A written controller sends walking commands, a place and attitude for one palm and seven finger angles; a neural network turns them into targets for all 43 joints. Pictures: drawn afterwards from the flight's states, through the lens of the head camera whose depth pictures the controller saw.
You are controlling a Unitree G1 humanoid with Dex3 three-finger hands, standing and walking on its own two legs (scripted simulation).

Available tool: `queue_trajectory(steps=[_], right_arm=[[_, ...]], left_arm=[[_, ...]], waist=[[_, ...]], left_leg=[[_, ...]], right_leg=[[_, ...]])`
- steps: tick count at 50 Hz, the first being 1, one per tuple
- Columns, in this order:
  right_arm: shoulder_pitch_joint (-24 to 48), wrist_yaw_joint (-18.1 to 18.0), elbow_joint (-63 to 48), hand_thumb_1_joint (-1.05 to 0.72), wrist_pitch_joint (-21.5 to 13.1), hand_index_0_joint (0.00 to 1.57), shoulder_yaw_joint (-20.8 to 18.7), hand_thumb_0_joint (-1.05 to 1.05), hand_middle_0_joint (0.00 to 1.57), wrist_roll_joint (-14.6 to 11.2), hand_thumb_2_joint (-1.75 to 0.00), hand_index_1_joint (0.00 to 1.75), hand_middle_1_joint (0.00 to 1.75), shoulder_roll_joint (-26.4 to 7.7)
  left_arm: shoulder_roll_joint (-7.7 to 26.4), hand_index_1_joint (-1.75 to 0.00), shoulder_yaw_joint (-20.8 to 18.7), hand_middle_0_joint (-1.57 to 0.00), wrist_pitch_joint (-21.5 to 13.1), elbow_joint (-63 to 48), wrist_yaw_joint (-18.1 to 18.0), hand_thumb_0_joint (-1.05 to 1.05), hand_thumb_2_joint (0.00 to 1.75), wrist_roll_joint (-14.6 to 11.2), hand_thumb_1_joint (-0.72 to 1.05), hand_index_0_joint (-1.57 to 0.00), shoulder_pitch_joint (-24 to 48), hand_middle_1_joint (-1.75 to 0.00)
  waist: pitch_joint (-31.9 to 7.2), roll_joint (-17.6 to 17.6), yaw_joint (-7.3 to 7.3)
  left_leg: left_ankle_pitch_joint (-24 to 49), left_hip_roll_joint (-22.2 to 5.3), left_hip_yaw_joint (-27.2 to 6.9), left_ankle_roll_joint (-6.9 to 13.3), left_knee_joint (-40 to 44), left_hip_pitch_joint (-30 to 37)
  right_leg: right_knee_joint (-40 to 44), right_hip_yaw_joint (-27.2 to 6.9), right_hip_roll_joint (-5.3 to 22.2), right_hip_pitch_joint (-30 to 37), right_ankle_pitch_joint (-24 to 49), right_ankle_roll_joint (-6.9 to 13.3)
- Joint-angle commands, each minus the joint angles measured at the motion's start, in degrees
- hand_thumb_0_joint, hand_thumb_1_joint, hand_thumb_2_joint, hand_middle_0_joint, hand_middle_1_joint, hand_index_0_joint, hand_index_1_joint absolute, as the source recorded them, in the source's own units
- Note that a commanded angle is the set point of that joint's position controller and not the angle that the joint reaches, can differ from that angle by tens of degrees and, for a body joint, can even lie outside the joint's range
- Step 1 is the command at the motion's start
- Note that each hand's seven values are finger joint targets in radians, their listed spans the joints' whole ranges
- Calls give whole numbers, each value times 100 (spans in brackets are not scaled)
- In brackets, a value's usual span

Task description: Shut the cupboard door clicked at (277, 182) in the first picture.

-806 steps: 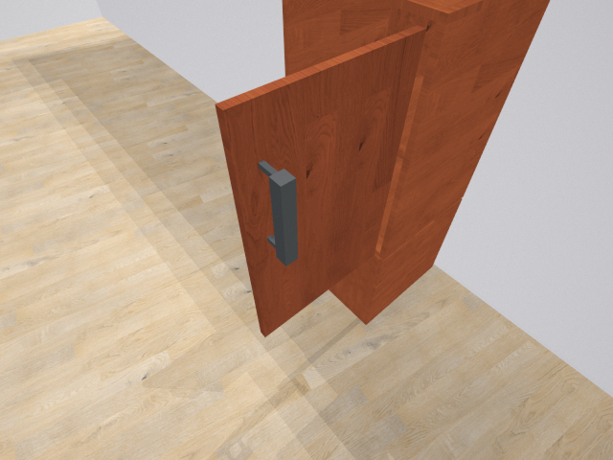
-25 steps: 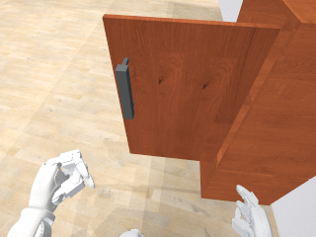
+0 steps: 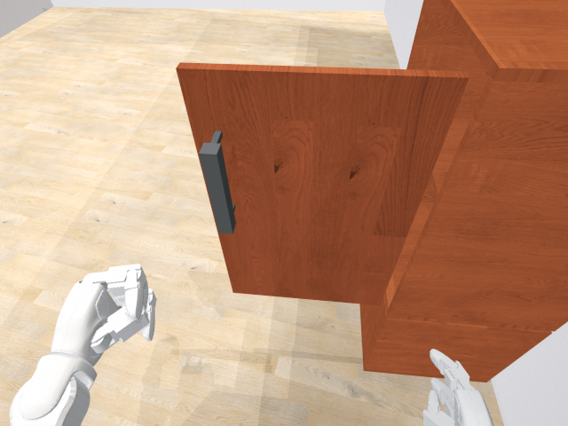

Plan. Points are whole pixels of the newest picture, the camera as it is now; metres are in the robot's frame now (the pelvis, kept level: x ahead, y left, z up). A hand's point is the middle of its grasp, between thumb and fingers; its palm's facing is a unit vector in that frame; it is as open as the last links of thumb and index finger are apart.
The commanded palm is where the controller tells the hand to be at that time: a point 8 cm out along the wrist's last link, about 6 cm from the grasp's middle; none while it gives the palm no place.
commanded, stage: raise the hand and make a fist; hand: left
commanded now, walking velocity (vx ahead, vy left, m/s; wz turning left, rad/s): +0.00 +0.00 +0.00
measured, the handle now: (222, 184) +0.46 +0.14 +0.09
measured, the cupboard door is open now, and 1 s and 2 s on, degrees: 89 89 89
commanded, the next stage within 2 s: bring the fist close to the handle in 0.24 s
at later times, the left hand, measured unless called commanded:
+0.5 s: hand (159, 305) +0.24 +0.17 +0.09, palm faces -0.03 -1.00 -0.06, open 3.1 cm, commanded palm +0.23 +0.22 +0.10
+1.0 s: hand (204, 258) +0.31 +0.13 +0.10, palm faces -0.07 -1.00 -0.04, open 3.1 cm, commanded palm +0.30 +0.18 +0.10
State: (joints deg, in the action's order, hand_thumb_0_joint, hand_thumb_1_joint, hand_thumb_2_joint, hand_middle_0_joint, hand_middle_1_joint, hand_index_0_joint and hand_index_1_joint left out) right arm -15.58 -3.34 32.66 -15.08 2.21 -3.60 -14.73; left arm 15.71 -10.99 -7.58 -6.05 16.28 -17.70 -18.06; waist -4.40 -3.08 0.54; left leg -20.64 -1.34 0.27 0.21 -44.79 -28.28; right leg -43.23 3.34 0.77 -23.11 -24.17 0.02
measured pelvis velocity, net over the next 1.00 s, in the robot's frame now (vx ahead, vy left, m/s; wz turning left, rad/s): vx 0.01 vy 0.00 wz -0.01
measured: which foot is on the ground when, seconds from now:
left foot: down 0.00-1.00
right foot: down 0.00-1.00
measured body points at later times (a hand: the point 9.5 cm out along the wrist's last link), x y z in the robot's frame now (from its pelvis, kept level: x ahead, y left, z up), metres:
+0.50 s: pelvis +0.00 -0.01 +0.00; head +0.02 -0.03 +0.45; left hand +0.24 +0.23 +0.10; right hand +0.18 -0.24 -0.08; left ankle +0.02 +0.12 -0.71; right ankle -0.02 -0.12 -0.71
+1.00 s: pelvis +0.01 +0.00 +0.00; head +0.03 -0.02 +0.45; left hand +0.31 +0.19 +0.10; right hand +0.17 -0.24 -0.08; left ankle +0.02 +0.12 -0.71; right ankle -0.02 -0.12 -0.71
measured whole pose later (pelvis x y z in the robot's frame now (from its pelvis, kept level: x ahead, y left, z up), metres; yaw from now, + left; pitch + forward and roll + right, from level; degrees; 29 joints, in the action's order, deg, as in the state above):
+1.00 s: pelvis +0.01 +0.00 +0.00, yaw -1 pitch +5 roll +0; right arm -14.3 -1.7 34.6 -11.3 1.6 -3.0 -14.1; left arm 11.2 -4.5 -7.2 5.8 7.9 -11.7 -0.6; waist -3.9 -2.4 -0.6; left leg -20.6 -1.2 1.4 -0.1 -42.9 -27.1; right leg -42.9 2.2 0.9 -23.1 -24.6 0.2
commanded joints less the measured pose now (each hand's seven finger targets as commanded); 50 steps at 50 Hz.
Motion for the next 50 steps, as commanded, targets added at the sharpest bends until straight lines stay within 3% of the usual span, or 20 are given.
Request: queue_trajectory(steps=[1, 8, 10, 13, 17, 19, 20, 22, 25, 27, 29, 30, 33, 34, 38, 39, 42, 44, 45, 50], right_arm=[[579, -35, -946, -90, -402, 20, -270, 0, 20, 15, -90, 30, 30, -627], [556, -28, -894, -90, -422, 20, -287, 0, 20, 11, -90, 30, 30, -621], [564, -32, -888, -90, -400, 20, -290, 0, 20, 18, -90, 30, 30, -626], [587, -41, -895, -90, -417, 20, -291, 0, 20, 2, -90, 30, 30, -630], [570, -49, -888, -90, -403, 20, -288, 0, 20, 10, -90, 30, 30, -624], [538, -75, -797, -90, -387, 20, -269, 0, 20, 28, -90, 30, 30, -667], [562, -70, -815, -90, -394, 20, -271, 0, 20, 27, -90, 30, 30, -644], [533, -77, -777, -90, -387, 20, -286, 0, 20, 24, -90, 30, 30, -665], [557, -75, -755, -90, -379, 20, -274, 0, 20, 11, -90, 30, 30, -640], [551, -59, -773, -90, -382, 20, -277, 0, 20, 11, -90, 30, 30, -627], [522, -51, -721, -90, -328, 20, -273, 0, 20, 41, -90, 30, 30, -665], [561, -28, -766, -90, -307, 20, -270, 0, 20, 40, -90, 30, 30, -617], [583, 8, -760, -90, -223, 20, -277, 0, 20, 39, -90, 30, 30, -618], [580, 10, -734, -90, -178, 20, -277, 0, 20, 62, -90, 30, 30, -642], [618, 61, -779, -90, -134, 20, -282, 0, 20, 38, -90, 30, 30, -582], [586, 60, -742, -90, -110, 20, -278, 0, 20, 66, -90, 30, 30, -611], [563, 88, -750, -90, -87, 20, -305, 0, 20, 47, -90, 30, 30, -592], [537, 89, -692, -90, -36, 20, -319, 0, 20, 65, -90, 30, 30, -632], [569, 106, -709, -90, -14, 20, -314, 0, 20, 69, -90, 30, 30, -608], [589, 116, -629, -90, 137, 20, -309, 0, 20, 74, -90, 30, 30, -603]], left_arm=[[782, -150, -493, -130, -480, -1248, -65, 0, 90, -80, 90, -130, 662, -150], [753, -150, -473, -130, -603, -1218, -90, 0, 90, -58, 90, -130, 657, -150], [728, -150, -442, -130, -566, -1113, -54, 0, 90, -70, 90, -130, 643, -150], [771, -150, -455, -130, -577, -1207, -38, 0, 90, -69, 90, -130, 710, -150], [763, -150, -470, -130, -563, -1186, -56, 0, 90, -67, 90, -130, 675, -150], [837, -150, -472, -130, -568, -1046, -86, 0, 90, -71, 90, -130, 1133, -150], [644, -150, -300, -130, -566, -989, -63, 0, 90, -65, 90, -130, 1222, -150], [738, -150, -388, -130, -572, -885, -66, 0, 90, -32, 90, -130, 1341, -150], [547, -150, -57, -130, -528, -880, -116, 0, 90, 75, 90, -130, 1826, -150], [483, -150, -13, -130, -461, -798, -183, 0, 90, 107, 90, -130, 1771, -150], [687, -150, -175, -130, -418, -628, -293, 0, 90, 170, 90, -130, 1838, -150], [469, -150, 10, -130, -391, -603, -316, 0, 90, 199, 90, -130, 1891, -150], [610, -150, -218, -130, -353, -416, -451, 0, 90, 231, 90, -130, 2041, -150], [759, -150, -367, -130, -340, -301, -499, 0, 90, 238, 90, -130, 2046, -150], [385, -150, 48, -130, -399, -441, -596, 0, 90, 328, 90, -130, 2504, -150], [429, -150, 41, -130, -387, -336, -632, 0, 90, 347, 90, -130, 2580, -150], [181, -150, 311, -130, -408, -359, -674, 0, 90, 413, 90, -130, 2754, -150], [366, -150, 142, -130, -373, -123, -770, 0, 90, 457, 90, -130, 2733, -150], [194, -150, 297, -130, -380, -181, -791, 0, 90, 478, 90, -130, 2884, -150], [266, -150, 246, -130, -351, 138, -999, 0, 90, 583, 90, -130, 3527, -150]], waist=[[-646, 103, 60], [-684, 54, 21], [-598, 318, -1], [-661, 68, -2], [-687, 168, -14], [-479, 377, -101], [-536, 398, -108], [-717, 274, -90], [-734, 141, -146], [-876, 90, -96], [-832, 357, -60], [-877, 344, -75], [-911, 258, -22], [-854, 450, 13], [-997, 88, -76], [-909, 358, -102], [-1090, 252, -148], [-990, 488, -108], [-1097, 433, -132], [-1005, 353, -158]], left_leg=[[983, 174, -61, 118, 689, 688], [1026, 184, -26, 129, 647, 723], [990, 183, -23, 148, 611, 624], [917, 186, -14, 138, 628, 680], [987, 177, -27, 146, 620, 713], [931, 160, -76, 153, 581, 628], [921, 173, -62, 158, 586, 638], [987, 173, -48, 152, 576, 725], [1019, 170, -58, 161, 596, 818], [1095, 166, -55, 152, 626, 905], [1181, 156, -83, 155, 635, 835], [1209, 165, -49, 159, 654, 855], [1244, 173, 3, 125, 683, 838], [1305, 162, -11, 133, 671, 783], [1375, 153, 44, 114, 691, 1015], [1382, 140, 4, 134, 672, 950], [1513, 128, 25, 123, 669, 1107], [1461, 119, 10, 129, 670, 1016], [1470, 129, 29, 129, 694, 1066], [1348, 122, 44, 112, 724, 1055]], right_leg=[[716, -53, -114, -5, 1370, 26], [726, -96, -93, -5, 1466, 5], [796, -177, -66, 14, 1444, -25], [791, -156, -69, -34, 1311, -20], [773, -135, -82, -29, 1423, -29], [812, -190, -79, -98, 1335, -33], [799, -182, -73, -117, 1326, -41], [754, -159, -72, -94, 1415, -33], [729, -138, -68, -120, 1449, -17], [703, -93, -65, -83, 1558, -8], [700, -111, -69, 17, 1647, 3], [687, -97, -55, 12, 1707, -9], [666, -88, -50, 54, 1772, -4], [688, -130, -42, 156, 1859, 5], [644, -62, -71, 32, 1914, 12], [668, -79, -70, 67, 1945, 6], [615, -42, -84, 40, 2083, 7], [647, -60, -86, 76, 2042, 10], [631, -53, -73, 77, 2059, 3], [665, -74, -73, 10, 1901, 22]])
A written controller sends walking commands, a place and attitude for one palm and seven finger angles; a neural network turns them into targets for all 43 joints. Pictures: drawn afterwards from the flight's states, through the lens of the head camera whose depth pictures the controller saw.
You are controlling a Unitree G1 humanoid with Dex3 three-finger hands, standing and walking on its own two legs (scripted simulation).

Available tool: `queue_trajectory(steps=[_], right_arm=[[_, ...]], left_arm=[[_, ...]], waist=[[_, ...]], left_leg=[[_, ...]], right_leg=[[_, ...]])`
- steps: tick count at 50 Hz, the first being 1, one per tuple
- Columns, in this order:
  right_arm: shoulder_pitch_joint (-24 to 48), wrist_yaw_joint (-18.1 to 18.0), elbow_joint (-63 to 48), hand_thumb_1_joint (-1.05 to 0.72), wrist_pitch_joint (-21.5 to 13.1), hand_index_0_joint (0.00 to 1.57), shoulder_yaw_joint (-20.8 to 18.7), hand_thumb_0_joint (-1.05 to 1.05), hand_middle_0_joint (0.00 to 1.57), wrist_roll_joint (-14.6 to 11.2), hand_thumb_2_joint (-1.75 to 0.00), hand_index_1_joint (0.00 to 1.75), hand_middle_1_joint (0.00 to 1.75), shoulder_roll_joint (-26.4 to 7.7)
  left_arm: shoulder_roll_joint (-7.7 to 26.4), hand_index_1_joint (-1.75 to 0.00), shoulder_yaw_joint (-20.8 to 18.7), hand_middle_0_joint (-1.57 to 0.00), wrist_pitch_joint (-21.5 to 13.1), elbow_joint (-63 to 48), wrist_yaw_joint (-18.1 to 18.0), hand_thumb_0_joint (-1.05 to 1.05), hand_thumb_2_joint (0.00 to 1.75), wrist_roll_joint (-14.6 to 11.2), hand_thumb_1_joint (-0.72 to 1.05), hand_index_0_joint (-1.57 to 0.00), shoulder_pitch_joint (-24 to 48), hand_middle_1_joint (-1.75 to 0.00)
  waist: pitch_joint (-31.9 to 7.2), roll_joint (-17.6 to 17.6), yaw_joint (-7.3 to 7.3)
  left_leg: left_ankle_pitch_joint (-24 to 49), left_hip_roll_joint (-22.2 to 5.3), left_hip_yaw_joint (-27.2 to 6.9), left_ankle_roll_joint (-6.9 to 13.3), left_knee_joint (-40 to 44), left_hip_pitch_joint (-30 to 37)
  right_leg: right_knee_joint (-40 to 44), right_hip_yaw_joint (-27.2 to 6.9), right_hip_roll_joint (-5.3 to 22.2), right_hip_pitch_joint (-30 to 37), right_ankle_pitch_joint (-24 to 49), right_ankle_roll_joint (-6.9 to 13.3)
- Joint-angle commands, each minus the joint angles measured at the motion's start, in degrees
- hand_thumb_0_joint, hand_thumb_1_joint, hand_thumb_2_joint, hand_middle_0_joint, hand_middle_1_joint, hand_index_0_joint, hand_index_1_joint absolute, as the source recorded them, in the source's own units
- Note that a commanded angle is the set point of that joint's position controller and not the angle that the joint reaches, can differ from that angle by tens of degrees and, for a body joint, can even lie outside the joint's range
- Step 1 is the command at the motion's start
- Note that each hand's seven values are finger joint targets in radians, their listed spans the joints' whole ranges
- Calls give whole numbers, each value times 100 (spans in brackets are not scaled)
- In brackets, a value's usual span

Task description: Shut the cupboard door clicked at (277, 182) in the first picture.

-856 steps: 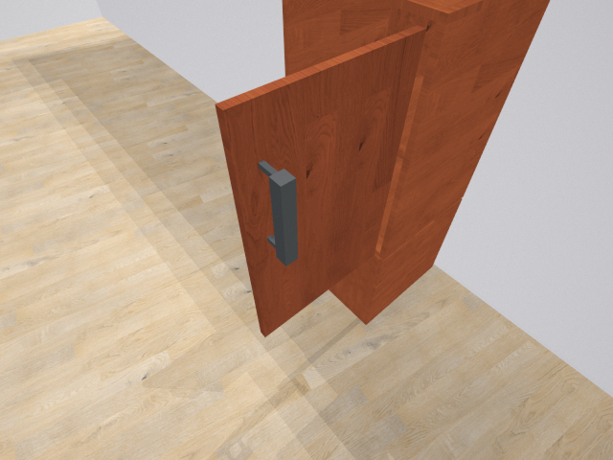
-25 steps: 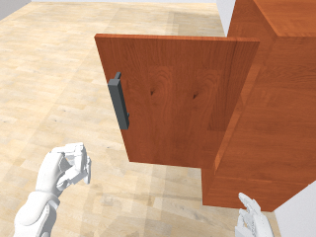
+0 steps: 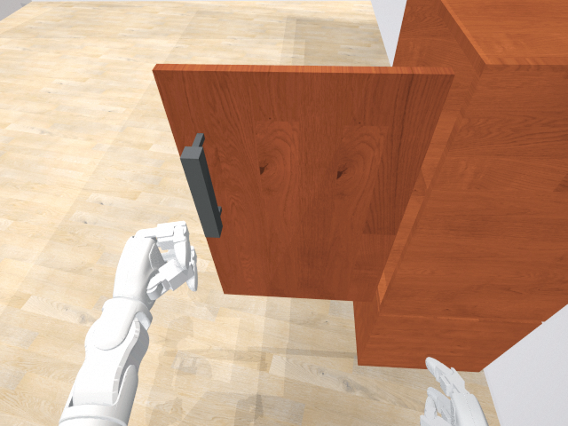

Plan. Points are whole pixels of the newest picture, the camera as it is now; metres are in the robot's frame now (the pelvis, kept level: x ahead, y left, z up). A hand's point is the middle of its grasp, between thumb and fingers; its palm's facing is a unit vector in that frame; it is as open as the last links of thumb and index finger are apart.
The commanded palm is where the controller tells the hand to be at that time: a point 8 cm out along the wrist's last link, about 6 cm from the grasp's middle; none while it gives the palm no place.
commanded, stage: bring the fist close to the handle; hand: left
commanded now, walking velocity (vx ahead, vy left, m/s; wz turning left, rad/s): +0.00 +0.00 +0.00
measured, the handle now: (207, 187) +0.45 +0.15 +0.09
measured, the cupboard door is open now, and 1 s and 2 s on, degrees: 89 89 70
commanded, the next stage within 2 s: push the door shut along its arc in 0.74 s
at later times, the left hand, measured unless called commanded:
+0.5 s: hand (216, 229) +0.36 +0.12 +0.10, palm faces -0.04 -1.00 -0.03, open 3.1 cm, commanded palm +0.33 +0.17 +0.10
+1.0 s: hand (220, 229) +0.36 +0.11 +0.09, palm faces -0.06 -1.00 -0.05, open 3.1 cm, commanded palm +0.36 +0.16 +0.10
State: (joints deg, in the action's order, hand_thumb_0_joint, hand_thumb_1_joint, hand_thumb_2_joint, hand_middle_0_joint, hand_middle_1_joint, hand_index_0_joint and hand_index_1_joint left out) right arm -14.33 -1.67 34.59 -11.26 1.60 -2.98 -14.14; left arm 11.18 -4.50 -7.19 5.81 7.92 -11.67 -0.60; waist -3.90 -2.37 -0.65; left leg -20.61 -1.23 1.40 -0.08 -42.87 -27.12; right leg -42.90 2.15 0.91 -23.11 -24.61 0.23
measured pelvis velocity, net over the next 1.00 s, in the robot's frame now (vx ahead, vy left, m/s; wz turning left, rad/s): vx -0.01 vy -0.01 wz -0.01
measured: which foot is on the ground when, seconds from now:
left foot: down 0.00-1.00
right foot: down 0.00-1.00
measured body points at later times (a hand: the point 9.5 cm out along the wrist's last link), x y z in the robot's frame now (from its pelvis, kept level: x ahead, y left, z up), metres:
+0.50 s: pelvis +0.00 -0.01 +0.00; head +0.02 -0.02 +0.45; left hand +0.36 +0.17 +0.10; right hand +0.13 -0.25 -0.10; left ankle +0.01 +0.12 -0.71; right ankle -0.03 -0.11 -0.71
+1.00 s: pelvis -0.01 -0.01 +0.00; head +0.02 -0.03 +0.45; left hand +0.36 +0.17 +0.10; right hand +0.13 -0.26 -0.10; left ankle +0.01 +0.12 -0.71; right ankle -0.03 -0.11 -0.71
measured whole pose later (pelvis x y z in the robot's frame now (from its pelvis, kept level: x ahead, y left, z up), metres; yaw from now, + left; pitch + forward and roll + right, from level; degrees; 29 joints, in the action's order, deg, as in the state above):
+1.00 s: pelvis -0.01 -0.01 +0.00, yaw -1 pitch +5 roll +0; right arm -13.3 -1.2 36.2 -4.1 1.0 -3.2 -13.9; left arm 11.1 -4.6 -11.4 28.1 4.8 -9.4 18.5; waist -2.8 -1.9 -2.0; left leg -19.2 -2.1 1.6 -0.9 -41.1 -26.9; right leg -42.0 1.9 0.0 -23.6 -23.5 1.1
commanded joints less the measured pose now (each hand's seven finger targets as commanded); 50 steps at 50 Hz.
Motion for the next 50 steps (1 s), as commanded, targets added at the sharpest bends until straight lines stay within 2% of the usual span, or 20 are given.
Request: queue_trajectory(steps=[1, 3, 4, 7, 9, 12, 14, 16, 17, 19, 22, 24, 29, 31, 33, 34, 36, 43, 46, 50], right_arm=[[471, -47, -812, -90, -227, 20, -258, 0, 20, 14, -90, 30, 30, -657], [475, -31, -810, -90, -192, 20, -249, 0, 20, 11, -90, 30, 30, -633], [436, -42, -762, -90, -162, 20, -257, 0, 20, 17, -90, 30, 30, -672], [431, -19, -729, -90, -116, 20, -264, 0, 20, 7, -90, 30, 30, -649], [378, -18, -694, -90, -58, 20, -277, 0, 20, 21, -90, 30, 30, -689], [366, 5, -669, -90, 31, 20, -272, 0, 20, 5, -90, 30, 30, -671], [318, -13, -619, -90, 98, 20, -307, 0, 20, 23, -90, 30, 30, -717], [340, 15, -643, -90, 128, 20, -297, 0, 20, 5, -90, 30, 30, -653], [290, 7, -586, -90, 148, 20, -311, 0, 20, 7, -90, 30, 30, -672], [242, 20, -602, -90, 192, 20, -330, 0, 20, 36, -90, 30, 30, -700], [254, 62, -650, -90, 230, 20, -345, 0, 20, 12, -90, 30, 30, -659], [226, 65, -667, -90, 278, 20, -370, 0, 20, 21, -90, 30, 30, -699], [251, 54, -691, -90, 356, 20, -376, 0, 20, 10, -90, 30, 30, -692], [301, 54, -708, -90, 352, 20, -368, 0, 20, -6, -90, 30, 30, -650], [288, 42, -663, -90, 348, 20, -358, 0, 20, -7, -90, 30, 30, -645], [275, 22, -634, -90, 354, 20, -367, 0, 20, 2, -90, 30, 30, -676], [297, 23, -632, -90, 353, 20, -357, 0, 20, -12, -90, 30, 30, -651], [309, 27, -627, -90, 397, 20, -342, 0, 20, -16, -90, 30, 30, -656], [286, -15, -546, -90, 449, 20, -319, 0, 20, -19, -90, 30, 30, -709], [246, -52, -507, -90, 469, 20, -313, 0, 20, -15, -90, 30, 30, -706]], left_arm=[[740, -150, -426, -130, -419, -1045, -188, 0, 90, -3, 90, -130, 1905, -150], [599, -150, -292, -130, -448, -965, -221, 0, 90, 14, 90, -130, 2075, -150], [735, -150, -400, -130, -446, -771, -261, 0, 90, 27, 90, -130, 2165, -150], [499, -150, -163, -130, -489, -620, -280, 0, 90, 48, 90, -130, 2575, -150], [667, -150, -361, -130, -444, -248, -335, 0, 90, 75, 90, -130, 2495, -150], [497, -150, -213, -130, -461, 18, -350, 0, 90, 75, 90, -130, 2942, -150], [787, -150, -473, -130, -506, 181, -417, 0, 90, 111, 90, -130, 3107, -150], [451, -150, -186, -130, -560, 197, -422, 0, 90, 109, 90, -130, 3394, -150], [590, -150, -311, -130, -592, 321, -455, 0, 90, 109, 90, -130, 3559, -150], [757, -150, -483, -130, -649, 459, -488, 0, 90, 155, 90, -130, 3290, -150], [517, -150, -315, -130, -716, 392, -462, 0, 90, 125, 90, -130, 3261, -150], [710, -150, -506, -130, -723, 465, -474, 0, 90, 143, 90, -130, 2965, -150], [679, -150, -424, -130, -759, 298, -495, 0, 90, 158, 90, -130, 3159, -150], [594, -150, -344, -130, -801, 136, -483, 0, 90, 146, 90, -130, 3206, -150], [502, -150, -242, -130, -832, 172, -483, 0, 90, 138, 90, -130, 3386, -150], [664, -150, -378, -130, -836, 277, -502, 0, 90, 143, 90, -130, 3310, -150], [466, -150, -183, -130, -866, 252, -476, 0, 90, 144, 90, -130, 3483, -150], [553, -150, -255, -130, -817, 529, -449, 0, 90, 168, 90, -130, 3436, -150], [853, -150, -377, -130, -833, 822, -371, 0, 90, 174, 90, -130, 4103, -150], [853, -150, -353, -130, -908, 1200, -200, 0, 90, 106, 90, -130, 4621, -150]], waist=[[-1158, 225, -37], [-1277, 75, -39], [-1200, 424, -69], [-1298, 127, -101], [-1276, 332, -49], [-1213, 339, -111], [-1322, 485, -78], [-1370, 292, -132], [-1411, 316, -141], [-1523, 367, -20], [-1579, 299, -45], [-1554, 444, 27], [-1348, 530, -69], [-1403, 267, -73], [-1353, 322, -135], [-1273, 460, -123], [-1298, 325, -158], [-1261, 398, -138], [-1120, 459, -252], [-1389, 327, -276]], left_leg=[[1377, 112, -50, 133, 519, 1007], [1465, 114, -46, 119, 520, 1080], [1422, 87, -73, 133, 504, 1008], [1463, 101, -52, 117, 505, 1113], [1497, 92, -54, 120, 494, 1034], [1389, 106, -41, 115, 525, 1009], [1473, 95, -34, 126, 501, 1003], [1535, 108, -2, 119, 493, 1082], [1539, 99, -15, 111, 471, 1077], [1656, 92, -25, 114, 488, 1076], [1724, 104, 38, 113, 500, 1118], [1747, 93, 43, 119, 521, 1058], [1563, 98, 84, 149, 556, 1039], [1537, 113, 113, 141, 568, 1108], [1443, 109, 82, 141, 569, 1131], [1362, 96, 65, 151, 561, 1072], [1340, 102, 59, 142, 586, 1133], [1325, 117, 64, 145, 582, 1094], [1074, 125, 38, 157, 579, 984], [1144, 150, 21, 164, 530, 1056]], right_leg=[[631, 21, -94, 41, 1990, 6], [592, 43, -98, 57, 2072, 22], [627, 43, -102, 68, 2027, 7], [611, 24, -100, 16, 2100, 19], [628, 27, -102, 88, 2155, 16], [660, 6, -100, 1, 2092, 11], [654, -20, -95, 106, 2192, 0], [648, -22, -90, 55, 2294, 2], [633, -28, -102, 43, 2282, 8], [606, -22, -109, 196, 2390, 27], [605, -34, -106, 221, 2559, 13], [622, -30, -115, 324, 2591, 7], [716, -68, -119, 255, 2477, -27], [728, -87, -115, 238, 2459, -18], [745, -75, -127, 141, 2316, -18], [784, -84, -131, 144, 2204, -23], [764, -70, -131, 84, 2159, -11], [781, -85, -124, 83, 2197, -21], [850, -147, -107, -26, 1922, -35], [803, -168, -105, 30, 2000, -13]])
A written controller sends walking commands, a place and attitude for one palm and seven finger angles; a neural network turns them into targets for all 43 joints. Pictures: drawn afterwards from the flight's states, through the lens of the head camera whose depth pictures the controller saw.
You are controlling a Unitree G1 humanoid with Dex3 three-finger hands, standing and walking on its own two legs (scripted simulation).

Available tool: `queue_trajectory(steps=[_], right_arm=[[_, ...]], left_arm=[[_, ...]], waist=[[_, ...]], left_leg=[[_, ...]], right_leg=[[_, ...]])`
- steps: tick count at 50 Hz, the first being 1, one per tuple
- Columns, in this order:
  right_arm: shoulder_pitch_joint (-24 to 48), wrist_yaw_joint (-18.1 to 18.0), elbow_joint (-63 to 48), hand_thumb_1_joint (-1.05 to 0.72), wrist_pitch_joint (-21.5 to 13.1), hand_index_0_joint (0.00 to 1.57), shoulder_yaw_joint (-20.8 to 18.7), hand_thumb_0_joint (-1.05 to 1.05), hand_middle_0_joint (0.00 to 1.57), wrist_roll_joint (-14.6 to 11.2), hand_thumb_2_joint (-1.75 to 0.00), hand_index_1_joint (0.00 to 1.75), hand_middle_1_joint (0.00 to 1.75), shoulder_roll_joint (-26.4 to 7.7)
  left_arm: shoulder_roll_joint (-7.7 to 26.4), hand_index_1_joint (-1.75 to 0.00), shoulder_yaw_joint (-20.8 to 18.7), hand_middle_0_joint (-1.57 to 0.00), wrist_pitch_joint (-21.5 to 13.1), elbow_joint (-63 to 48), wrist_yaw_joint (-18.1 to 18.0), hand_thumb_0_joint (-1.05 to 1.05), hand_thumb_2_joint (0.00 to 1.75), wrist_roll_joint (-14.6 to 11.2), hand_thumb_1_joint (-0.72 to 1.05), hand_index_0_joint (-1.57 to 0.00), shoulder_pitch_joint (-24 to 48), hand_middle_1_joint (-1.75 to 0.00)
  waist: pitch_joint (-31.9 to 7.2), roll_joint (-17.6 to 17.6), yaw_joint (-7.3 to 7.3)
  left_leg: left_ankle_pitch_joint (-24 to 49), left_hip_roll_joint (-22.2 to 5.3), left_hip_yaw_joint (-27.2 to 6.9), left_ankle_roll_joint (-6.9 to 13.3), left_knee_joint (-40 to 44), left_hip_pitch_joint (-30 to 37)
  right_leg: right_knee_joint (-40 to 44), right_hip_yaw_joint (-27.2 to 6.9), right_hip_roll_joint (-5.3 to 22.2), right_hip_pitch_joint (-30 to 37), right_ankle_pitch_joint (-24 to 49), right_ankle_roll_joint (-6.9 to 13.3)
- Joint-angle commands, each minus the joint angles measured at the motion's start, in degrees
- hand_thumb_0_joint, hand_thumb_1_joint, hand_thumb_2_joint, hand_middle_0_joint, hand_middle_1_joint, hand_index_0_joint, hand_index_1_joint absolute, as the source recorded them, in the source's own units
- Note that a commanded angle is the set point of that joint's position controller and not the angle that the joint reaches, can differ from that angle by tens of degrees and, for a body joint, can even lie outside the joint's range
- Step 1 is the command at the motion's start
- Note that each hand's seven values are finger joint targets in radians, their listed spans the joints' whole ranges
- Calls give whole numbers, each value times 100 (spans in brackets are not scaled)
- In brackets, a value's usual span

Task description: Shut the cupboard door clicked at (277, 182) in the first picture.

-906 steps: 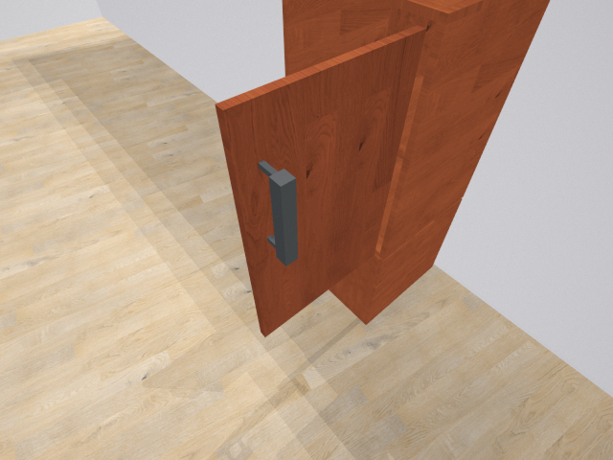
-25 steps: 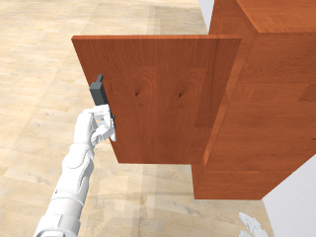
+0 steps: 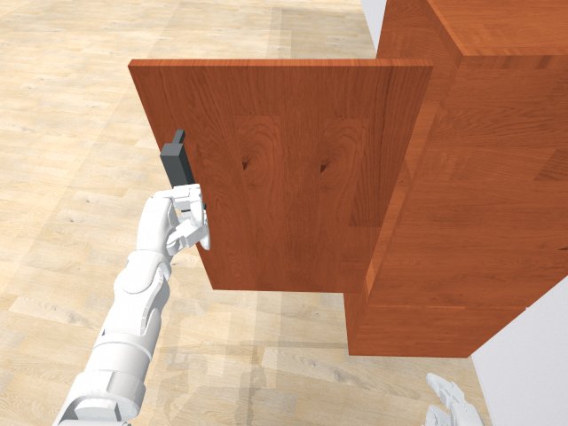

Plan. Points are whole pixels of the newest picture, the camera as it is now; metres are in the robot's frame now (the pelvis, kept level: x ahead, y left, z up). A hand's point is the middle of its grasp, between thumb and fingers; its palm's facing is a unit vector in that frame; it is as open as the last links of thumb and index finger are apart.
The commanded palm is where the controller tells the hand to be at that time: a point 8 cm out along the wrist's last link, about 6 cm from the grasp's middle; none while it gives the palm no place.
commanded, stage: push the door shut along its arc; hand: left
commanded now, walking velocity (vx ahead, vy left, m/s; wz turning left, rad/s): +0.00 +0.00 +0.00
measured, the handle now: (189, 184) +0.46 +0.16 +0.09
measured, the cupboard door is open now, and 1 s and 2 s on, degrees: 89 70 55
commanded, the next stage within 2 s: pull the fist back off the door in 1.72 s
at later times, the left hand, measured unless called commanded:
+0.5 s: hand (210, 188) +0.44 +0.13 +0.09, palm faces -0.19 -0.98 -0.03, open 3.1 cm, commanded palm +0.43 +0.17 +0.10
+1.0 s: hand (235, 166) +0.49 +0.09 +0.10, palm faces -0.31 -0.95 -0.01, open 3.1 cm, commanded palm +0.49 +0.14 +0.10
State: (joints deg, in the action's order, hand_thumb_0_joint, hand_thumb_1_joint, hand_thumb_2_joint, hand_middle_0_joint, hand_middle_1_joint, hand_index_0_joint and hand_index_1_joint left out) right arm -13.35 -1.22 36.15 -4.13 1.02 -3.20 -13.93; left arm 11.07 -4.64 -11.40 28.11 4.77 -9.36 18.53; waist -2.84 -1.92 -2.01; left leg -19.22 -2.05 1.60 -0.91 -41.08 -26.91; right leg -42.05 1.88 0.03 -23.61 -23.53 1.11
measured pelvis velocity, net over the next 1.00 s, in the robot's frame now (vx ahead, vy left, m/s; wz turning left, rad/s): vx -0.01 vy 0.02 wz -0.02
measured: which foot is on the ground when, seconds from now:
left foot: down 0.00-1.00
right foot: down 0.00-1.00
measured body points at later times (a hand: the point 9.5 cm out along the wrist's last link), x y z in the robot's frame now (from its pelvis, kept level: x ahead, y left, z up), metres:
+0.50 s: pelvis +0.00 +0.01 -0.01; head +0.06 +0.01 +0.44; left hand +0.45 +0.18 +0.10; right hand +0.05 -0.26 -0.13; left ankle +0.02 +0.13 -0.71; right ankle -0.02 -0.10 -0.71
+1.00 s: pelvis -0.01 +0.02 -0.02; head +0.08 +0.01 +0.42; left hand +0.50 +0.15 +0.10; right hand -0.01 -0.25 -0.14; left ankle +0.02 +0.13 -0.71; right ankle -0.02 -0.10 -0.71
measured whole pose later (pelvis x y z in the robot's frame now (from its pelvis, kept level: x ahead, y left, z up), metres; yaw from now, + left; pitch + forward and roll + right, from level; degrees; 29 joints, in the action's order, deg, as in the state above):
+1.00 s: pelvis -0.01 +0.02 -0.02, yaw -1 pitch +15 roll -1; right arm -22.2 -0.5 39.3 -1.9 0.2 -1.4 -15.7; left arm 21.5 -12.5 -16.6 67.6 19.0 -7.7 56.5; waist -4.1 -2.2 -10.3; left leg -21.1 -2.6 1.9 0.5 -49.6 -43.9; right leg -48.6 1.3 -0.3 -39.9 -24.0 0.0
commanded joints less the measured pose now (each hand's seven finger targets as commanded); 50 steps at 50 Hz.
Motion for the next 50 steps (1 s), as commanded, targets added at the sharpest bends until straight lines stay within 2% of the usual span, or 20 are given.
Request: queue_trajectory(steps=[1, 5, 7, 9, 10, 11, 16, 19, 20, 22, 26, 30, 31, 33, 35, 36, 38, 43, 46, 50], right_arm=[[107, -103, -619, -90, -244, 20, -263, 0, 20, 2, -90, 30, 30, -741], [-70, -103, -519, -90, -174, 20, -268, 0, 20, 5, -90, 30, 30, -806], [-117, -83, -520, -90, -170, 20, -289, 0, 20, -4, -90, 30, 30, -797], [-254, -78, -485, -90, -145, 20, -314, 0, 20, 12, -90, 30, 30, -848], [-255, -60, -512, -90, -141, 20, -316, 0, 20, 2, -90, 30, 30, -836], [-289, -43, -503, -90, -145, 20, -332, 0, 20, 0, -90, 30, 30, -821], [-536, -65, -342, -90, -74, 20, -366, 0, 20, 16, -90, 30, 30, -916], [-704, -75, -271, -90, -47, 20, -385, 0, 20, 47, -90, 30, 30, -957], [-720, -63, -284, -90, -49, 20, -380, 0, 20, 47, -90, 30, 30, -959], [-767, -43, -305, -90, -39, 20, -390, 0, 20, 58, -90, 30, 30, -949], [-921, -23, -252, -90, -16, 20, -409, 0, 20, 64, -90, 30, 30, -986], [-1065, -27, -140, -90, 10, 20, -400, 0, 20, 91, -90, 30, 30, -1027], [-1124, -28, -118, -90, 5, 20, -420, 0, 20, 103, -90, 30, 30, -1063], [-1161, -15, -120, -90, -14, 20, -407, 0, 20, 119, -90, 30, 30, -1035], [-1261, -13, -70, -90, 7, 20, -419, 0, 20, 141, -90, 30, 30, -1078], [-1253, 4, -98, -90, 6, 20, -416, 0, 20, 142, -90, 30, 30, -1062], [-1309, 7, -68, -90, 13, 20, -416, 0, 20, 151, -90, 30, 30, -1094], [-1445, -10, -58, -90, 42, 20, -396, 0, 20, 177, -90, 30, 30, -1128], [-1523, -6, -60, -90, 49, 20, -421, 0, 20, 198, -90, 30, 30, -1156], [-1588, -28, -14, -90, 70, 20, -406, 0, 20, 206, -90, 30, 30, -1184]], left_arm=[[944, -150, -407, -130, -503, -857, 170, 0, 90, -153, 90, -130, 2842, -150], [1148, -150, -544, -130, -536, -122, 412, 0, 90, -189, 90, -130, 3279, -150], [1083, -150, -494, -130, -587, 22, 537, 0, 90, -202, 90, -130, 3379, -150], [1208, -150, -571, -130, -605, 274, 621, 0, 90, -208, 90, -130, 3480, -150], [1114, -150, -459, -130, -654, 179, 667, 0, 90, -201, 90, -130, 3653, -150], [919, -150, -311, -130, -669, 241, 712, 0, 90, -204, 90, -130, 3719, -150], [1319, -150, -572, -130, -752, 909, 798, 0, 90, -172, 90, -130, 4470, -150], [1412, -150, -604, -130, -831, 1269, 887, 0, 90, -122, 90, -130, 4845, -150], [1490, -150, -653, -130, -863, 1271, 929, 0, 90, -116, 90, -130, 4933, -150], [1399, -150, -595, -130, -908, 1293, 1022, 0, 90, -116, 90, -130, 4888, -150], [1271, -150, -521, -130, -912, 1579, 1130, 0, 90, -176, 90, -130, 5138, -150], [1380, -150, -545, -130, -941, 1989, 1087, 0, 90, -95, 90, -130, 5805, -150], [1643, -150, -766, -130, -959, 2064, 1065, 0, 90, -62, 90, -130, 5851, -150], [1510, -150, -594, -130, -1018, 2001, 1102, 0, 90, 2, 90, -130, 6112, -150], [1771, -150, -797, -130, -1033, 2172, 1136, 0, 90, 29, 90, -130, 6165, -150], [1630, -150, -684, -130, -1029, 2175, 1189, 0, 90, 17, 90, -130, 6180, -150], [1700, -150, -751, -130, -970, 2437, 1259, 0, 90, -3, 90, -130, 6250, -150], [1971, -150, -887, -130, -928, 2594, 1345, 0, 90, 39, 90, -130, 6721, -150], [2112, -150, -1005, -130, -948, 2638, 1410, 0, 90, 71, 90, -130, 6703, -150], [2139, -150, -956, -130, -876, 2835, 1542, 0, 90, 53, 90, -130, 7035, -150]], waist=[[-1552, 326, -164], [-1550, 521, -235], [-1747, 188, -194], [-1810, 423, -229], [-1885, 176, -246], [-1916, 207, -285], [-1768, 381, -437], [-1957, 310, -482], [-2101, 94, -462], [-2288, -78, -436], [-2234, 78, -556], [-1935, 188, -727], [-2037, 226, -711], [-2293, -44, -752], [-2429, -34, -757], [-2477, -84, -767], [-2392, 94, -828], [-2406, -31, -929], [-2702, -93, -895], [-2577, -33, -1028]], left_leg=[[1050, 232, -10, 245, 322, 1042], [1135, 257, -24, 267, 258, 835], [1274, 276, -19, 249, 214, 924], [1376, 259, -59, 265, 164, 891], [1430, 267, -53, 257, 167, 947], [1462, 269, -58, 259, 143, 1005], [1223, 243, -92, 274, 82, 800], [1245, 243, -124, 285, 34, 807], [1331, 246, -136, 273, 23, 868], [1544, 228, -161, 244, -12, 1019], [1593, 190, -218, 244, -79, 1043], [1217, 184, -258, 265, -94, 759], [1165, 176, -261, 271, -112, 725], [1320, 181, -283, 263, -165, 857], [1522, 155, -333, 259, -252, 922], [1513, 169, -320, 258, -260, 929], [1368, 165, -308, 272, -305, 737], [1351, 171, -316, 295, -396, 514], [1514, 158, -364, 285, -483, 636], [1388, 178, -344, 321, -578, 407]], right_leg=[[709, -147, -19, 70, 1969, -103], [661, -177, -9, 77, 2174, -118], [574, -151, -16, 69, 2315, -77], [527, -119, -35, 74, 2416, -80], [498, -120, -34, 25, 2460, -67], [480, -85, -53, -53, 2478, -65], [471, -90, -86, -367, 2151, -79], [395, -79, -101, -447, 2065, -63], [348, -84, -101, -448, 2135, -43], [275, -40, -112, -489, 2240, -13], [257, 17, -173, -760, 2167, -16], [265, 12, -192, -1075, 1767, -31], [255, -14, -190, -1066, 1719, -34], [163, -14, -186, -1122, 1791, -15], [97, -4, -198, -1169, 1912, -1], [99, -8, -201, -1183, 1917, -7], [112, -16, -216, -1220, 1864, -19], [46, -47, -218, -1320, 1872, -29], [-27, -35, -233, -1352, 1945, -15], [-32, -54, -251, -1449, 1926, -33]])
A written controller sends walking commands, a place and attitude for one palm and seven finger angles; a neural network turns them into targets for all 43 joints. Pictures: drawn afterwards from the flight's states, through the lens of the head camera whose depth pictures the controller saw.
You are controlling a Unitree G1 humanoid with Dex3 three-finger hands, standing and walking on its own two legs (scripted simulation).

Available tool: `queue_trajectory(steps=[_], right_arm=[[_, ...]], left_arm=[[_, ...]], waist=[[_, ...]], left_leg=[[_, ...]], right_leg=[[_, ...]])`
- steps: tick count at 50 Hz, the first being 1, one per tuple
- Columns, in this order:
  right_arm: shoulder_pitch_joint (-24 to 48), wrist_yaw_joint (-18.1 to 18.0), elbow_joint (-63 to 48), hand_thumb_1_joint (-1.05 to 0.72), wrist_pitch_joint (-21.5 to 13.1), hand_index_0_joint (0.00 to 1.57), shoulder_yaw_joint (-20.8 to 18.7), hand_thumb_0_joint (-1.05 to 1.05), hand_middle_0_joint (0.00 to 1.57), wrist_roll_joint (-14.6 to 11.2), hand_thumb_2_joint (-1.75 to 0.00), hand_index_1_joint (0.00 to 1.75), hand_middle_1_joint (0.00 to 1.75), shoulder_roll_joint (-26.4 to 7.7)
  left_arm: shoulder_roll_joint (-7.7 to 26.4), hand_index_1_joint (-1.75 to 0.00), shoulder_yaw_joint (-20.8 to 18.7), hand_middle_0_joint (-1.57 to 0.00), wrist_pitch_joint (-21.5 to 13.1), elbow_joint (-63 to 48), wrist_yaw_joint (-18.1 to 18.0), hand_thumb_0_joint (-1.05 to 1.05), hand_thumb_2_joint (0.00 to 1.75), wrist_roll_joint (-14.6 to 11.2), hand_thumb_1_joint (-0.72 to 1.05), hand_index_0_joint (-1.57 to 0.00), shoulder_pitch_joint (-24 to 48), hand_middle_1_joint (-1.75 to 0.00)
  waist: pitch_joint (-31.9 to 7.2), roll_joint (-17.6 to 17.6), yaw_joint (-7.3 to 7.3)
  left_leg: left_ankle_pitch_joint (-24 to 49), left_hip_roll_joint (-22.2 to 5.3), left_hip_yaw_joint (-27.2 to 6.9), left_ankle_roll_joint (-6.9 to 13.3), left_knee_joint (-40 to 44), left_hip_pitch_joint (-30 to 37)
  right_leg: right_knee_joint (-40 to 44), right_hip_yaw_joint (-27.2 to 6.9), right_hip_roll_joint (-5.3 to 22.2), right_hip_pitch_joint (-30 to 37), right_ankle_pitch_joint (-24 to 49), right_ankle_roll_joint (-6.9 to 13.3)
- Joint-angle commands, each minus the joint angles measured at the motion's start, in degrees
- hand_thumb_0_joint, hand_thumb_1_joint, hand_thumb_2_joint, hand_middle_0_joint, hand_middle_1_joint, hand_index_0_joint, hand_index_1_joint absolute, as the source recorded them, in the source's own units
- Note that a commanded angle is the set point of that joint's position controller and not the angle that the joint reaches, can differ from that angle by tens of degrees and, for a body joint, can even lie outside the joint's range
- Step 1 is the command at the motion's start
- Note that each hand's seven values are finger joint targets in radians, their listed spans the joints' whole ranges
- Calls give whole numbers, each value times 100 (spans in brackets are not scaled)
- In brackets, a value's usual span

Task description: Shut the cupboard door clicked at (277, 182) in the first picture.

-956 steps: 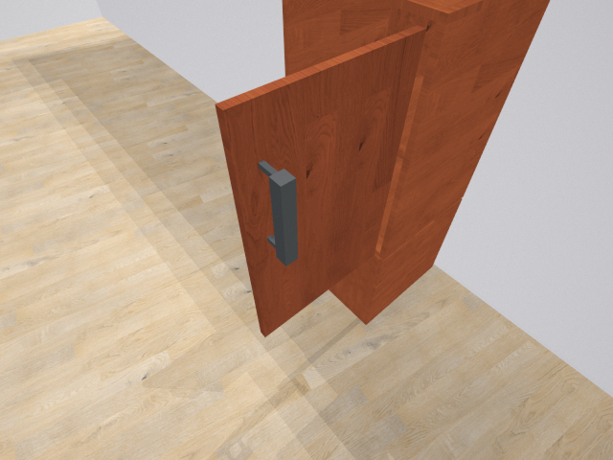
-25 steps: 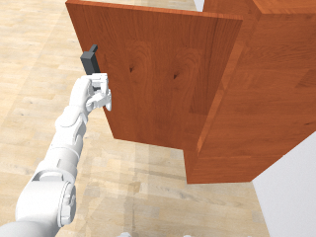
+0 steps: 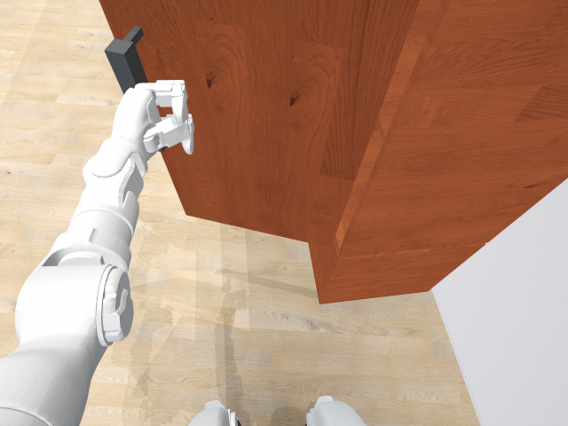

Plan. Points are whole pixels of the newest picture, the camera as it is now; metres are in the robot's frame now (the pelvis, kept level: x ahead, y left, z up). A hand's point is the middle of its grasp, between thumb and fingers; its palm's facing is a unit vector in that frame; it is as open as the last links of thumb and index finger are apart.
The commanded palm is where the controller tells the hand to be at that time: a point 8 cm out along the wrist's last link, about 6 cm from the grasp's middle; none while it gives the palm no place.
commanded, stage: push the door shut along its arc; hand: left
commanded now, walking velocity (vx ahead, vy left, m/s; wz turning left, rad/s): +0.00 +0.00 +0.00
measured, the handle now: (148, 93) +0.58 +0.14 +0.11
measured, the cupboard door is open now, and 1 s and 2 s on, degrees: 70 55 55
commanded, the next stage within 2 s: pull the fist back off the door in 0.72 s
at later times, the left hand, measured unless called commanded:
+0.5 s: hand (212, 100) +0.54 +0.05 +0.12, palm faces -0.40 -0.92 -0.01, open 3.1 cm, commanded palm +0.56 +0.09 +0.12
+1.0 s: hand (232, 80) +0.59 +0.02 +0.12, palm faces +0.02 -1.00 +0.04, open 3.2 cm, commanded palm +0.56 +0.05 +0.12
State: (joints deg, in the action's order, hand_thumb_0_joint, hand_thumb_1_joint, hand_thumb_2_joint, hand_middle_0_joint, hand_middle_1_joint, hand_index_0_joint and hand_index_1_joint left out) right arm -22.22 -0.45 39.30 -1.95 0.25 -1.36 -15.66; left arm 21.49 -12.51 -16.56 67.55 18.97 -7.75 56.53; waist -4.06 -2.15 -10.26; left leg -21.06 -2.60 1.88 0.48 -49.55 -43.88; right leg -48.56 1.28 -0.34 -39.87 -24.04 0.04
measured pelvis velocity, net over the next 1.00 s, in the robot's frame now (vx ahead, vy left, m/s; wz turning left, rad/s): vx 0.00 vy -0.01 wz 0.01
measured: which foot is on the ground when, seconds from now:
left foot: down 0.00-1.00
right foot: down 0.00-1.00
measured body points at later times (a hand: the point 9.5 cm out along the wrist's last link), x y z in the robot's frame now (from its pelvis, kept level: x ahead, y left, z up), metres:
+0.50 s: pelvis +0.00 +0.00 -0.02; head +0.14 -0.01 +0.41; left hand +0.56 +0.10 +0.12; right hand -0.04 -0.27 -0.13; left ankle +0.02 +0.12 -0.69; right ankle -0.01 -0.12 -0.69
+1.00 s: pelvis +0.00 -0.01 -0.03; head +0.15 -0.01 +0.39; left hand +0.58 +0.07 +0.12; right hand -0.05 -0.26 -0.14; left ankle +0.02 +0.12 -0.69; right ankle -0.01 -0.12 -0.69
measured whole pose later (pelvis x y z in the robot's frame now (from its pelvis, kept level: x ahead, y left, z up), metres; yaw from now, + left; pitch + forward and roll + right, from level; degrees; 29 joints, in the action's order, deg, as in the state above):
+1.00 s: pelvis +0.00 -0.01 -0.03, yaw +0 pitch +26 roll -2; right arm -26.1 4.7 39.8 -4.2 -0.6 5.2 -14.7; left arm 16.8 -17.8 -13.1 74.6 -9.8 1.3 77.4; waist -7.0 -4.1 -14.0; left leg -23.7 -3.3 -0.3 -0.5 -58.3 -60.6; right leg -56.9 3.1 -1.1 -55.8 -27.0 0.8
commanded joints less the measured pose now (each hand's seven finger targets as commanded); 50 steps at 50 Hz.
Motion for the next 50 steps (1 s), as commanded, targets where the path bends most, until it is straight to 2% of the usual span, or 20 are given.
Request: queue_trajectory(steps=[1, 4, 6, 10, 17, 21, 25, 28, 30, 33, 34, 35, 38, 41, 42, 43, 44, 47, 48, 50], right_arm=[[-726, -112, -323, -90, -148, 20, -330, 0, 20, 25, -90, 30, 30, -1022], [-791, -137, -276, -90, -167, 20, -333, 0, 20, 29, -90, 30, 30, -1014], [-822, -135, -215, -90, -175, 20, -334, 0, 20, 49, -90, 30, 30, -1049], [-880, -155, -154, -90, -194, 20, -310, 0, 20, 75, -90, 30, 30, -1064], [-1074, -142, -164, -90, -190, 20, -321, 0, 20, 161, -90, 30, 30, -1098], [-1153, -127, -168, -90, -150, 20, -358, 0, 20, 181, -90, 30, 30, -1097], [-1201, -146, -56, -90, -135, 20, -363, 0, 20, 190, -90, 30, 30, -1098], [-1241, -159, 22, -90, -131, 20, -365, 0, 20, 215, -90, 30, 30, -1106], [-1258, -188, 91, -90, -167, 20, -352, 0, 20, 231, -90, 30, 30, -1108], [-1242, -168, 149, -90, -202, 20, -358, 0, 20, 263, -90, 30, 30, -1075], [-1279, -182, 173, -90, -222, 20, -356, 0, 20, 272, -90, 30, 30, -1074], [-1276, -187, 198, -90, -240, 20, -362, 0, 20, 271, -90, 30, 30, -1103], [-1283, -202, 258, -90, -231, 20, -341, 0, 20, 284, -90, 30, 30, -1099], [-1285, -180, 301, -90, -273, 20, -354, 0, 20, 319, -90, 30, 30, -1090], [-1537, -69, 103, -90, -328, 20, -274, 0, 20, 305, -90, 30, 30, -861], [-1574, 70, 86, -90, -359, 20, -275, 0, 20, 375, -90, 30, 30, -861], [-1691, 180, 75, -90, -367, 20, -309, 0, 20, 455, -90, 30, 30, -861], [-1782, 518, -24, -90, -300, 20, -379, 0, 20, 723, -90, 30, 30, -793], [-1815, 617, -20, -90, -270, 20, -407, 0, 20, 783, -90, 30, 30, -777], [-1866, 699, -5, -90, -161, 20, -479, 0, 20, 785, -90, 30, 30, -824]], left_arm=[[1125, -150, -154, -130, -350, -1117, 141, 0, 90, -102, 90, -130, 3372, -150], [1024, -150, -31, -130, -345, -1140, 208, 0, 90, -108, 90, -130, 3680, -150], [1082, -150, -69, -130, -256, -885, 242, 0, 90, -104, 90, -130, 3692, -150], [1137, -150, -47, -130, -157, -668, 261, 0, 90, -56, 90, -130, 4051, -150], [1616, -150, -367, -130, -111, -579, 297, 0, 90, 115, 90, -130, 4321, -150], [1386, -150, -200, -130, -87, -720, 359, 0, 90, 142, 90, -130, 4495, -150], [1095, -150, 36, -130, 33, -631, 407, 0, 90, 113, 90, -130, 4893, -150], [1117, -150, 29, -130, 126, -454, 426, 0, 90, 128, 90, -130, 4937, -150], [1097, -150, 73, -130, 88, -519, 434, 0, 90, 128, 90, -130, 5298, -150], [779, -150, 271, -130, 116, -414, 454, 0, 90, 146, 90, -130, 5294, -150], [701, -150, 299, -130, 101, -491, 456, 0, 90, 103, 90, -130, 5470, -150], [856, -150, 225, -130, 88, -411, 470, 0, 90, 127, 90, -130, 5521, -150], [810, -150, 264, -130, 212, -133, 440, 0, 90, 187, 90, -130, 5643, -150], [727, -150, 340, -130, 148, -317, 415, 0, 90, 244, 90, -130, 5918, -150], [935, -150, -803, -130, 304, -234, -729, 0, 90, -107, 90, -130, 5747, -150], [606, -150, -602, -130, 373, -139, -1336, 0, 90, 60, 90, -130, 5516, -150], [454, -150, -745, -130, 335, -100, -1854, 0, 90, 133, 90, -130, 5366, -150], [163, -150, -681, -130, -87, -689, -3266, 0, 90, 877, 90, -130, 5232, -150], [53, -150, -470, -130, -241, -739, -3541, 0, 90, 1232, 90, -130, 5161, -150], [-27, -150, -116, -130, -420, -706, -3627, 0, 90, 1616, 90, -130, 5192, -150]], waist=[[-2468, -24, -246], [-2572, -267, -322], [-2531, -133, -361], [-2542, -241, -460], [-3050, -311, -450], [-3245, -384, -513], [-3110, -433, -674], [-2976, -254, -727], [-3026, -511, -802], [-3079, -592, -823], [-3089, -585, -903], [-3130, -550, -881], [-2932, -425, -989], [-3238, -759, -987], [-3428, -865, -667], [-3465, -807, -697], [-3450, -394, -735], [-3657, -610, -595], [-3651, -626, -619], [-3633, -529, -723]], left_leg=[[1525, 226, -394, 189, 261, 2084], [1675, 236, -411, 199, 171, 2207], [1577, 214, -445, 191, 125, 2131], [1573, 231, -452, 213, 16, 1991], [1942, 231, -466, 226, -213, 1859], [2162, 208, -502, 229, -297, 2079], [2195, 219, -511, 245, -345, 2141], [2089, 229, -499, 263, -379, 1984], [2119, 223, -524, 264, -420, 2086], [2230, 233, -550, 260, -498, 2184], [2334, 237, -562, 289, -494, 2281], [2273, 225, -574, 271, -545, 2219], [1987, 230, -545, 291, -591, 1908], [2283, 221, -593, 285, -704, 2172], [2173, 113, -663, 143, -675, 1750], [2201, 119, -688, 112, -608, 1642], [2300, 116, -739, 120, -613, 1571], [2431, 138, -587, 65, -731, 1502], [2390, 153, -555, 69, -739, 1473], [2329, 162, -544, 84, -669, 1567]], right_leg=[[615, -1, -218, 123, 1915, 71], [550, 27, -225, -43, 1931, 95], [568, 26, -231, -166, 1830, 79], [504, 13, -232, -315, 1793, 77], [282, 1, -240, -239, 2121, 83], [227, 43, -278, -446, 2185, 82], [238, 76, -307, -692, 2164, 77], [264, 92, -317, -695, 2128, 85], [224, 93, -314, -895, 2043, 85], [166, 140, -334, -1055, 2018, 118], [144, 170, -348, -1103, 2028, 117], [122, 142, -343, -1143, 1991, 109], [125, 160, -335, -1228, 1827, 102], [-11, 177, -348, -1433, 1861, 138], [39, 104, -254, -1065, 1899, 102], [-34, 113, -269, -1053, 1913, 45], [-76, 176, -280, -1012, 1951, 6], [-186, 218, -252, -1033, 2114, -12], [-188, 221, -254, -1052, 2090, -14], [-132, 185, -261, -977, 2112, -8]])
